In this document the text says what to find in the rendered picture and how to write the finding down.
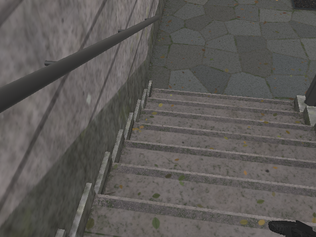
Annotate stairs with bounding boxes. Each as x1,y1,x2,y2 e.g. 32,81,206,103
83,88,316,237

